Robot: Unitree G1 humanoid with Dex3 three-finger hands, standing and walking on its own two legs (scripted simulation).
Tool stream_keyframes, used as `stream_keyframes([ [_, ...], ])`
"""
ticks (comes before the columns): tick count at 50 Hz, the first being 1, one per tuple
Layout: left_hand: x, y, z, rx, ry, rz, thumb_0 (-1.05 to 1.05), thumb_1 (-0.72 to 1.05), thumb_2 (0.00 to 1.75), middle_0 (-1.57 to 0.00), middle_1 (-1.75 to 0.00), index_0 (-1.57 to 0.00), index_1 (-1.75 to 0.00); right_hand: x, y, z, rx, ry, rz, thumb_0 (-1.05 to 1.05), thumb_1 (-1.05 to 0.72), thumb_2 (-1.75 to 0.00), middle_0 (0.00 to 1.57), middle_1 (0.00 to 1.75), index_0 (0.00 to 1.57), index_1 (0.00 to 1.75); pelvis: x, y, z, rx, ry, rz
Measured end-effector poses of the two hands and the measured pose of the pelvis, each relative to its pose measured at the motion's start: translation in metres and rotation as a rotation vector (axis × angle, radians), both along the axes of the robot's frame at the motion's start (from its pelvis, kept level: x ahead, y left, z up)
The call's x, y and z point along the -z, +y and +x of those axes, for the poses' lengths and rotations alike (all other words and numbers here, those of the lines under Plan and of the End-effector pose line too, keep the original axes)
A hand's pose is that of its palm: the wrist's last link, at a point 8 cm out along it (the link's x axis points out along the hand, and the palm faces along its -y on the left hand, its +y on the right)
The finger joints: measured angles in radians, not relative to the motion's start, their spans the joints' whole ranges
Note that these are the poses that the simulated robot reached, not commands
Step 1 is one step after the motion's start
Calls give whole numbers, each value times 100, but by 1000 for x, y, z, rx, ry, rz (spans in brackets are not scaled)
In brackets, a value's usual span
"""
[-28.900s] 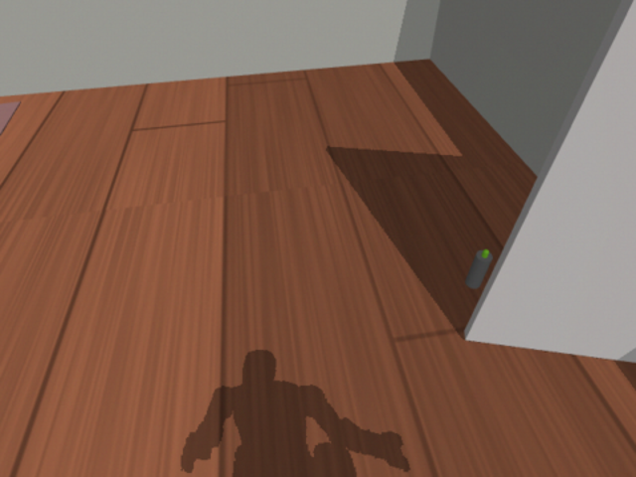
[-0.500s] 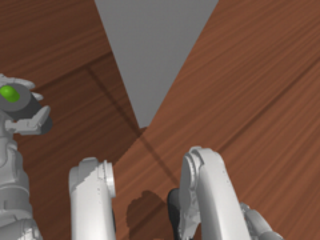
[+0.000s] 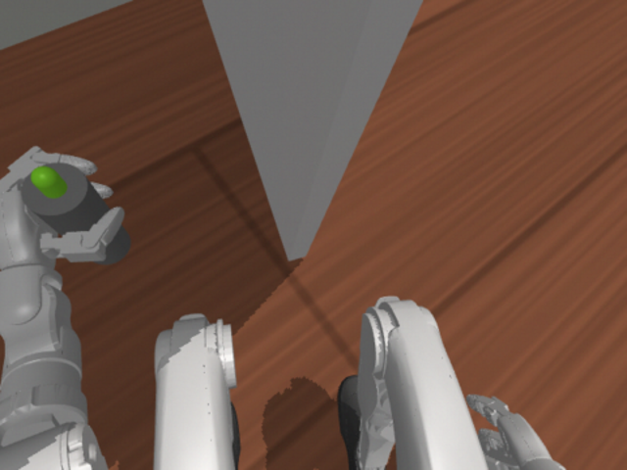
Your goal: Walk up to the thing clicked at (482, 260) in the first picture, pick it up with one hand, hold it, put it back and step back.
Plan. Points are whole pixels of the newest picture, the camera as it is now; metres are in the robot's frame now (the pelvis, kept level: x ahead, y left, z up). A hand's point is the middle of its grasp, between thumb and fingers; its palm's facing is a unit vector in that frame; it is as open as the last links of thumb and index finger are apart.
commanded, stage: settle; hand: left
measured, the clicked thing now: (80, 215) +0.44 +0.27 -0.05
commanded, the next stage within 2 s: lift in 0.36 s
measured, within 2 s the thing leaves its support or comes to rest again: neither
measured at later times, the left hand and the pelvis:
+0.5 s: hand (84, 198) +0.44 +0.26 -0.01, palm faces +0.23 -0.97 -0.04, open 8.2 cm; pelvis +0.00 +0.00 +0.01, yaw +1 degrees
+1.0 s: hand (46, 175) +0.43 +0.25 +0.07, palm faces +0.20 -0.98 -0.04, open 8.2 cm; pelvis +0.01 +0.00 +0.07, yaw +2 degrees
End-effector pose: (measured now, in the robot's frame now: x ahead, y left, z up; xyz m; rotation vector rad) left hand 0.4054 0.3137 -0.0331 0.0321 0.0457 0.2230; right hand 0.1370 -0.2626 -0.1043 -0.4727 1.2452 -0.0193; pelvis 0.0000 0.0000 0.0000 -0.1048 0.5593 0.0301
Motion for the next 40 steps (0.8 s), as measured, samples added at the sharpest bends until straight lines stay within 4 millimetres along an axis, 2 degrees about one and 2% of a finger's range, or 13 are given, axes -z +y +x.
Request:
stream_keyframes([
  [29,-23,-11,5,-9,11,0,3,-17,112,-83,-104,-83,-105,-10,-2,-21,49,28,20,0,-90,-90,20,30,20,30,-16,-2,-1,-9,10,22],
  [35,-36,-12,2,15,0,9,3,-17,112,-83,-104,-83,-105,-16,-1,-20,64,19,25,1,-92,-90,21,30,20,30,-24,-2,0,-12,15,27],
  [40,-54,-11,-1,18,-7,4,3,-18,112,-83,-104,-83,-105,-27,0,-13,73,-5,33,1,-92,-90,21,30,20,30,-36,-2,2,-15,19,28],
])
